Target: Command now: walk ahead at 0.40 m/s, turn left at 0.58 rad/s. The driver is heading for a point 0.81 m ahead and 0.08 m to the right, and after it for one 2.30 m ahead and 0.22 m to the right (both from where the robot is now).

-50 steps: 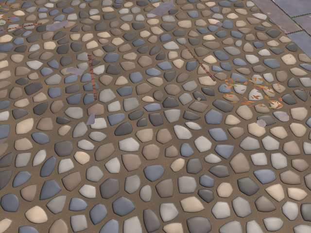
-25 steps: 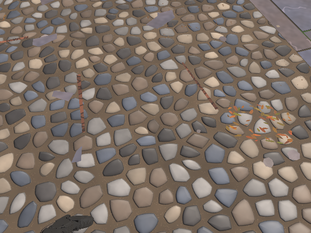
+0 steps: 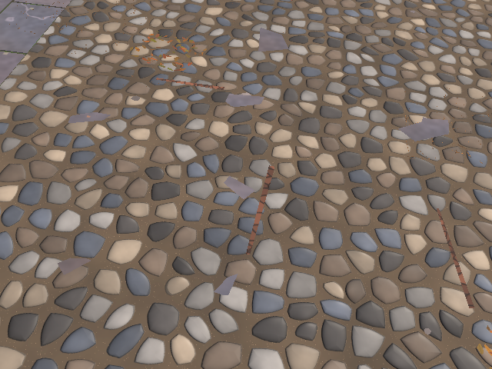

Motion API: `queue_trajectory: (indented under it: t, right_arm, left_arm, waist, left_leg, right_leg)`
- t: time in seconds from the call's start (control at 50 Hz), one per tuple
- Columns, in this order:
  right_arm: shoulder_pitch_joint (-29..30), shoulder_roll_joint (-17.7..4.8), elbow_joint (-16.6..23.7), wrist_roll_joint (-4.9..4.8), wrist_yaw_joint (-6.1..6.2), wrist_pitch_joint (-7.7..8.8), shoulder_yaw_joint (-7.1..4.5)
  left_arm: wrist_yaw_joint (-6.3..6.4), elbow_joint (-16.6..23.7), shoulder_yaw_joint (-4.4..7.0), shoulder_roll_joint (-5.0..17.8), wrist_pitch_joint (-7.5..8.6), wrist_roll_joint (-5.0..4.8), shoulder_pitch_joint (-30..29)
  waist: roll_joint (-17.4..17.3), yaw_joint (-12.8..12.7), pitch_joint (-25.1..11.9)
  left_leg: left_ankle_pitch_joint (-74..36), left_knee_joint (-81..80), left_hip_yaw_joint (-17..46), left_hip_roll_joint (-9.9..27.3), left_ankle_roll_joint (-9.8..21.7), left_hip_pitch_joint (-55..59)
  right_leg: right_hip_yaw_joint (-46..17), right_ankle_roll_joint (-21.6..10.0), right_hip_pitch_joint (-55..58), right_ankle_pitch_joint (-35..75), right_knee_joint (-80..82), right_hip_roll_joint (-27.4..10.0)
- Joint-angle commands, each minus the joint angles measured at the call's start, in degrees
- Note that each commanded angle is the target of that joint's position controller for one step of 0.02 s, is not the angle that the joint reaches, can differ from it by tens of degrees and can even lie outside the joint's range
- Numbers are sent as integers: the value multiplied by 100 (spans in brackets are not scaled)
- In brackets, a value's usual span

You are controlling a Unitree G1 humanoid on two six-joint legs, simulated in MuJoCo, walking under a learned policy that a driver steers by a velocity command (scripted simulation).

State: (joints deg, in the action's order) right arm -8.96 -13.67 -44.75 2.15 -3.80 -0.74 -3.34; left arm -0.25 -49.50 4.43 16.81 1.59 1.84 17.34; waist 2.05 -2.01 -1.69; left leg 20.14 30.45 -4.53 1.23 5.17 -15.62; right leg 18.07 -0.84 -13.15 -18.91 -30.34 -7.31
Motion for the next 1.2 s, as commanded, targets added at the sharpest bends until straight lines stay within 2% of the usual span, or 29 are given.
queue_trajectory:
  t: [0.02,0.04,0.06,0.08,0.14,0.2,0.24,0.34,0.38,0.42,0.44,0.46,0.48,0.5,0.54,0.58,0.64,0.76,0.86,0.94,1.0,1.02,1.04,1.06,1.08,1.1,1.12,1.16,1.2]
  right_arm:
    - [-1809,-1539,-127,-106,194,164,-384]
    - [-1646,-1374,-114,-109,297,149,-347]
    - [-1337,-1154,-66,-129,349,159,-265]
    - [-1070,-1014,-9,-149,356,202,-228]
    - [-955,-859,49,-208,341,397,-177]
    - [-1343,-952,-97,-221,338,465,-218]
    - [-1489,-837,-189,-199,357,483,-178]
    - [-1768,-903,-419,-113,392,551,-145]
    - [-1605,-890,-479,-88,433,547,-116]
    - [-1452,-988,-529,-46,477,538,-127]
    - [-1360,-1038,-538,-82,487,532,-132]
    - [-1524,-840,-417,-120,506,554,-66]
    - [-2331,-367,-365,-333,483,526,5]
    - [-2137,-707,-432,-94,515,476,-23]
    - [-1204,-751,-250,-48,481,481,-11]
    - [-1036,-675,-135,12,437,339,10]
    - [-1115,-510,-111,-12,453,128,54]
    - [-297,-595,153,-24,521,-64,36]
    - [191,-614,326,-87,569,-56,46]
    - [198,-640,420,-192,620,32,79]
    - [-235,-664,391,-260,669,122,97]
    - [-502,-681,340,-236,701,168,93]
    - [-586,-958,339,-163,750,212,28]
    - [-392,-1488,492,-62,772,186,-60]
    - [-195,-1611,545,24,711,132,-113]
    - [-276,-1252,546,-2,659,123,-46]
    - [-131,-955,554,-46,618,132,32]
    - [-109,-910,577,-65,617,175,51]
    - [-467,-943,476,-69,573,266,18]
  left_arm:
    - [-104,842,-42,-23,-28,95,-711]
    - [-133,929,42,418,4,199,-1148]
    - [-205,921,64,490,80,53,-1079]
    - [-241,796,56,503,153,2,-855]
    - [-227,613,60,472,98,126,-646]
    - [-195,820,-11,287,17,69,-1114]
    - [-223,873,-86,157,13,52,-1354]
    - [-263,1092,-138,184,44,-38,-1921]
    - [-239,995,-134,189,87,-29,-1582]
    - [-151,609,-52,334,157,-22,-484]
    - [-101,340,-18,368,224,18,291]
    - [-52,210,65,763,276,101,945]
    - [-63,268,219,1445,252,87,858]
    - [-118,344,203,1162,187,-257,508]
    - [-109,492,47,548,150,-220,-209]
    - [-46,405,-12,376,114,-244,-229]
    - [-49,382,46,595,106,-176,-160]
    - [2,498,134,745,-118,-135,-38]
    - [46,559,203,792,-251,-94,103]
    - [33,640,243,841,-329,-46,16]
    - [7,714,253,848,-377,-83,-266]
    - [13,754,239,813,-388,-139,-436]
    - [27,817,180,614,-374,-192,-429]
    - [20,917,73,160,-343,-256,-92]
    - [66,857,185,690,-344,-51,-91]
    - [39,852,236,890,-335,49,-227]
    - [-25,794,239,851,-338,56,-279]
    - [-185,698,208,719,-379,54,-176]
    - [-297,748,169,646,-368,25,-385]
  waist:
    - [-2256,863,467]
    - [-1204,894,887]
    - [-1087,605,905]
    - [-995,375,827]
    - [-645,196,350]
    - [-549,298,369]
    - [-668,396,442]
    - [-766,587,688]
    - [-703,387,740]
    - [-634,-54,211]
    - [-463,-425,-167]
    - [69,-533,-753]
    - [1600,-25,-1490]
    - [694,74,-1626]
    - [-133,126,-398]
    - [-35,302,-154]
    - [19,420,-312]
    - [230,163,-170]
    - [347,-55,31]
    - [469,-62,-21]
    - [533,176,-76]
    - [461,369,-58]
    - [43,339,-97]
    - [-1352,79,-289]
    - [-1279,120,-7]
    - [-911,117,81]
    - [-765,75,306]
    - [-1121,87,419]
    - [-946,250,430]
  left_leg:
    - [3105,-2338,4220,1935,1122,2223]
    - [2642,-2497,4115,1979,1304,1778]
    - [1809,-2378,3461,1653,1160,1548]
    - [854,-2363,2921,1303,999,1480]
    - [-1594,-2090,2123,861,881,1620]
    - [-2325,-1968,1999,801,937,1643]
    - [-2521,-2012,1753,748,855,1672]
    - [-3178,-2041,1398,966,608,1837]
    - [-4460,-1694,1083,971,426,1819]
    - [-6121,-423,814,795,191,1918]
    - [-5877,688,582,529,62,1670]
    - [-3844,2259,368,168,-71,685]
    - [915,4551,205,-971,-363,-1090]
    - [859,4936,884,-630,-329,-1169]
    - [231,4621,841,-182,-361,-1495]
    - [80,4043,826,14,-470,-1253]
    - [60,3551,691,-66,-643,-963]
    - [-387,2645,746,-9,-814,-1426]
    - [-232,1915,897,-114,-825,-1588]
    - [191,1263,920,-365,-696,-1110]
    - [107,111,912,-514,-529,-255]
    - [-392,-776,912,-459,-475,315]
    - [-554,-1489,1430,138,-341,912]
    - [-291,-1944,3023,1642,194,1563]
    - [-262,-1949,3556,2127,690,1037]
    - [135,-1913,3311,1999,770,870]
    - [591,-2006,2800,1595,591,757]
    - [480,-2143,2109,1120,357,1005]
    - [40,-2173,1796,1094,362,1302]
  right_leg:
    - [-574,45,-3685,-1942,-2568,576]
    - [-1522,40,-3994,-1261,-2953,356]
    - [-1703,53,-3767,-474,-2846,186]
    - [-1739,100,-3430,22,-2662,150]
    - [-1665,243,-2887,659,-2615,279]
    - [-1650,364,-3008,888,-2217,331]
    - [-1559,353,-2923,1231,-1639,328]
    - [-1405,-78,-2345,1570,-593,393]
    - [-1324,-328,-1730,1411,-298,573]
    - [-1216,-542,-540,1303,-96,1016]
    - [-1228,-636,380,1878,354,1066]
    - [-2337,-835,1644,2989,189,53]
    - [-5099,-2034,2947,5166,432,-1631]
    - [-5377,-2051,2553,5229,778,-1402]
    - [-3987,-1768,1295,4999,928,-890]
    - [-3398,-1504,632,5004,1194,-441]
    - [-3135,-1453,195,5119,1244,-256]
    - [-3624,-1251,-69,2135,1524,-29]
    - [-4254,-1189,185,983,1452,4]
    - [-4636,-1177,304,1796,1122,34]
    - [-4877,-957,208,2395,867,169]
    - [-4803,-730,-47,2121,691,362]
    - [-4504,-410,-516,1172,256,713]
    - [-3285,-73,-1428,-952,-969,1554]
    - [-2549,-53,-2036,-1422,-1997,1699]
    - [-2587,-50,-2012,-1059,-2504,1263]
    - [-2561,-20,-2086,-648,-2715,1137]
    - [-2362,115,-2361,-166,-3174,1063]
    - [-2301,202,-2593,109,-3282,962]
